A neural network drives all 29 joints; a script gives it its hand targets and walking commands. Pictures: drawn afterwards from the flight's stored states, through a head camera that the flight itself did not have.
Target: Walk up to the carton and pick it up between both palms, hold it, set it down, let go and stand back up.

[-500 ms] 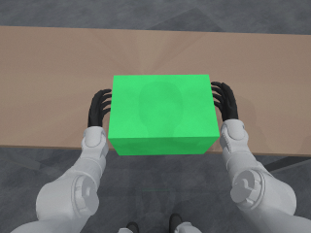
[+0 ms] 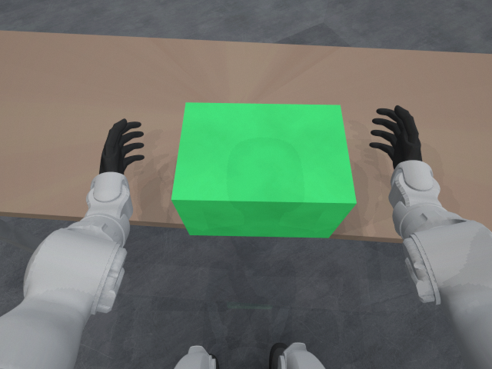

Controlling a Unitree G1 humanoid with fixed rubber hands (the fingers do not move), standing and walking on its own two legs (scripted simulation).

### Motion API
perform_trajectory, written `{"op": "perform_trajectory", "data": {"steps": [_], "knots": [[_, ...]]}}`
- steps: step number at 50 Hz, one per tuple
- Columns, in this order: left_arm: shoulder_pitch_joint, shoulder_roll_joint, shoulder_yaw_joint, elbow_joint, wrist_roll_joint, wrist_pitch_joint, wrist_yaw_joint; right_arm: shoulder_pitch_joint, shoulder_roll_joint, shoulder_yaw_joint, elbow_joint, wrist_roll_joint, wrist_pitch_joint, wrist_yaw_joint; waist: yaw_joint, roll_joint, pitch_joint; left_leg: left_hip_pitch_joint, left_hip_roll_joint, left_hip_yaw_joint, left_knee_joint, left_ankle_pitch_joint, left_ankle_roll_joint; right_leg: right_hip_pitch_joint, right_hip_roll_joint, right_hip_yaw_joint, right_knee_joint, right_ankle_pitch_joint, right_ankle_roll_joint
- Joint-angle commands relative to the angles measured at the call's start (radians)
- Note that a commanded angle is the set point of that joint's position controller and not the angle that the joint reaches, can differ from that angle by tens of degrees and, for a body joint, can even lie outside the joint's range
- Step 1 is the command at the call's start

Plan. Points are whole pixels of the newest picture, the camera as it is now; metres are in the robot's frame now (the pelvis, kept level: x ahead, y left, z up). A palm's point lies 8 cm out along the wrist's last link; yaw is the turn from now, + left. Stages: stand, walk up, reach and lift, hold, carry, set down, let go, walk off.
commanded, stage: set down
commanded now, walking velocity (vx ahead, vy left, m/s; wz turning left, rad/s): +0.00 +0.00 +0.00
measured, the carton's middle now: (260, 173) +0.45 -0.01 -0.02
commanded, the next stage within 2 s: none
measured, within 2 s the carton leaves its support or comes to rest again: neither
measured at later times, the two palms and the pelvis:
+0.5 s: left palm (102, 124) +0.44 +0.22 +0.11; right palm (424, 116) +0.46 -0.23 +0.12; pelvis -0.02 -0.01 +0.01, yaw +1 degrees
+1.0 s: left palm (92, 131) +0.42 +0.22 +0.12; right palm (446, 126) +0.44 -0.25 +0.13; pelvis +0.00 +0.00 +0.05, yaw +1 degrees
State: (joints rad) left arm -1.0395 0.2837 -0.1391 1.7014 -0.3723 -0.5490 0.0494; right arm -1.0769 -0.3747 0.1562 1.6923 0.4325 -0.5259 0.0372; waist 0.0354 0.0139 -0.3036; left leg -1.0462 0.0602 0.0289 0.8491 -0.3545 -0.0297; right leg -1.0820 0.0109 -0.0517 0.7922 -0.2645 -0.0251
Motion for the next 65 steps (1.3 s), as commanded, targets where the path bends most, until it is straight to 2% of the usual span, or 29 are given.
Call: {"op": "perform_trajectory", "data": {"steps": [1,4,7,10,12,15,18,20,22,26,29,31,35,41,42,44,46,48,50,53,55,57,61,63,65], "knots": [[-0.463,0.150,-0.133,-0.288,-0.122,-0.013,-0.011,-0.363,-0.206,0.064,-0.248,0.102,0.027,0.065,-0.005,0.036,-0.747,0.394,-0.049,0.038,0.019,0.501,-0.070,0.277,0.050,-0.033,-0.012,0.313,0.051],[-0.485,0.180,-0.150,-0.404,-0.169,0.023,-0.014,-0.380,-0.202,0.076,-0.403,0.125,0.080,0.090,0.019,0.007,-0.861,0.314,-0.064,0.049,0.020,0.438,-0.040,0.371,0.040,-0.014,-0.001,0.303,0.067],[-0.476,0.232,-0.127,-0.422,-0.183,0.084,-0.018,-0.398,-0.229,0.070,-0.470,0.124,0.140,0.096,0.020,-0.063,-0.870,0.175,-0.083,0.051,0.004,0.299,-0.003,0.494,0.027,0.020,0.011,0.271,0.092],[-0.473,0.266,-0.092,-0.402,-0.169,0.145,-0.025,-0.430,-0.257,0.043,-0.505,0.109,0.190,0.072,0.007,-0.165,-0.799,0.012,-0.095,0.051,-0.035,0.144,0.033,0.650,0.009,0.083,0.010,0.236,0.117],[-0.474,0.270,-0.071,-0.391,-0.151,0.177,-0.031,-0.448,-0.266,0.021,-0.539,0.095,0.213,0.047,0.003,-0.228,-0.761,-0.071,-0.100,0.048,-0.060,0.086,0.049,0.764,-0.005,0.135,0.001,0.238,0.130],[-0.479,0.267,-0.050,-0.379,-0.122,0.216,-0.035,-0.469,-0.270,-0.004,-0.569,0.074,0.238,0.014,0.001,-0.257,-0.729,-0.085,-0.102,0.047,-0.086,0.077,0.050,0.859,-0.009,0.163,-0.013,0.272,0.134],[-0.499,0.265,-0.042,-0.376,-0.102,0.251,-0.032,-0.484,-0.275,-0.014,-0.543,0.058,0.264,-0.008,-0.004,-0.226,-0.682,-0.014,-0.099,0.049,-0.115,0.096,0.037,0.869,0.004,0.140,-0.034,0.298,0.119],[-0.510,0.242,-0.033,-0.398,-0.067,0.298,-0.017,-0.474,-0.281,0.002,-0.466,0.065,0.297,-0.001,0.008,-0.135,-0.627,0.154,-0.086,0.046,-0.159,0.163,0.012,0.772,0.020,0.076,-0.063,0.275,0.084],[-0.520,0.235,-0.033,-0.414,-0.053,0.330,-0.006,-0.465,-0.295,-0.002,-0.427,0.069,0.320,0.009,0.010,-0.081,-0.573,0.271,-0.071,0.038,-0.179,0.212,-0.009,0.707,0.030,0.050,-0.099,0.258,0.064],[-0.545,0.204,-0.047,-0.465,-0.043,0.350,0.005,-0.461,-0.307,-0.005,-0.389,0.086,0.326,0.033,0.002,-0.010,-0.546,0.450,-0.052,0.023,-0.203,0.333,-0.043,0.650,0.043,0.014,-0.151,0.314,0.051],[-0.514,0.191,-0.044,-0.495,-0.028,0.366,0.002,-0.432,-0.316,0.015,-0.363,0.108,0.330,0.047,-0.002,0.013,-0.536,0.568,-0.045,0.013,-0.205,0.459,-0.057,0.646,0.050,-0.002,-0.184,0.393,0.050],[-0.506,0.184,-0.045,-0.519,-0.018,0.383,0.001,-0.418,-0.326,0.026,-0.334,0.130,0.339,0.059,-0.002,0.038,-0.507,0.625,-0.040,0.003,-0.216,0.503,-0.068,0.631,0.054,-0.009,-0.209,0.390,0.045],[-0.468,0.180,-0.040,-0.544,-0.001,0.420,-0.001,-0.384,-0.335,0.038,-0.304,0.153,0.369,0.083,0.003,0.054,-0.409,0.673,-0.035,-0.010,-0.257,0.492,-0.063,0.613,0.054,-0.013,-0.261,0.319,0.038],[-0.307,0.173,0.009,-0.604,0.043,0.434,-0.020,-0.277,-0.322,0.029,-0.410,0.141,0.352,0.083,0.005,0.008,-0.391,0.697,-0.052,-0.004,-0.304,0.523,-0.039,0.734,0.047,0.003,-0.306,0.384,0.057],[-0.345,0.130,-0.026,-0.712,0.046,0.434,-0.007,-0.282,-0.355,-0.014,-0.425,0.118,0.333,0.083,-0.010,0.106,-0.490,0.760,-0.024,-0.029,-0.280,0.638,-0.078,0.634,0.060,-0.035,-0.300,0.417,0.033],[-0.248,0.124,0.012,-0.763,0.068,0.443,-0.005,-0.202,-0.355,-0.020,-0.463,0.105,0.312,0.083,0.002,0.102,-0.493,0.861,-0.023,-0.028,-0.247,0.714,-0.079,0.616,0.067,-0.030,-0.336,0.421,0.020],[-0.156,0.122,0.058,-0.759,0.093,0.433,-0.014,-0.156,-0.333,-0.020,-0.503,0.085,0.290,0.069,-0.006,0.047,-0.483,0.898,-0.020,-0.025,-0.239,0.754,-0.067,0.672,0.072,-0.029,-0.333,0.483,0.028],[-0.081,0.140,0.120,-0.766,0.123,0.421,-0.030,-0.113,-0.304,-0.021,-0.548,0.075,0.273,0.048,-0.003,-0.043,-0.451,0.802,-0.040,-0.011,-0.259,0.696,-0.031,0.793,0.058,-0.007,-0.316,0.545,0.053],[-0.052,0.169,0.171,-0.789,0.133,0.394,-0.039,-0.090,-0.286,-0.030,-0.631,0.072,0.261,0.027,0.004,-0.125,-0.437,0.644,-0.065,0.005,-0.303,0.576,0.000,0.939,0.038,0.023,-0.282,0.593,0.085],[-0.065,0.207,0.201,-0.839,0.109,0.339,-0.034,-0.086,-0.276,-0.049,-0.799,0.060,0.243,0.009,0.017,-0.175,-0.454,0.539,-0.081,0.020,-0.350,0.438,0.021,1.032,0.024,0.047,-0.253,0.568,0.115],[-0.072,0.213,0.198,-0.862,0.090,0.311,-0.029,-0.072,-0.266,-0.062,-0.870,0.047,0.237,0.003,0.017,-0.172,-0.462,0.525,-0.087,0.023,-0.359,0.377,0.030,1.028,0.018,0.059,-0.253,0.503,0.114],[-0.075,0.205,0.174,-0.850,0.071,0.292,-0.027,-0.051,-0.248,-0.073,-0.881,0.035,0.245,-0.001,0.008,-0.152,-0.447,0.511,-0.089,0.020,-0.363,0.306,0.034,0.998,0.010,0.067,-0.259,0.413,0.102],[-0.066,0.170,0.115,-0.752,0.045,0.268,-0.029,0.010,-0.194,-0.067,-0.770,0.024,0.274,-0.005,-0.015,-0.087,-0.347,0.496,-0.085,0.004,-0.360,0.182,0.031,0.874,-0.009,0.076,-0.284,0.198,0.065],[-0.042,0.151,0.096,-0.703,0.048,0.255,-0.028,0.050,-0.172,-0.057,-0.690,0.026,0.275,-0.005,-0.024,-0.050,-0.296,0.516,-0.081,-0.008,-0.345,0.171,0.024,0.792,-0.015,0.072,-0.299,0.120,0.048],[-0.004,0.135,0.087,-0.663,0.063,0.240,-0.030,0.090,-0.156,-0.045,-0.614,0.034,0.261,-0.004,-0.031,-0.019,-0.260,0.545,-0.077,-0.021,-0.327,0.193,0.013,0.731,-0.016,0.064,-0.307,0.095,0.037]]}}
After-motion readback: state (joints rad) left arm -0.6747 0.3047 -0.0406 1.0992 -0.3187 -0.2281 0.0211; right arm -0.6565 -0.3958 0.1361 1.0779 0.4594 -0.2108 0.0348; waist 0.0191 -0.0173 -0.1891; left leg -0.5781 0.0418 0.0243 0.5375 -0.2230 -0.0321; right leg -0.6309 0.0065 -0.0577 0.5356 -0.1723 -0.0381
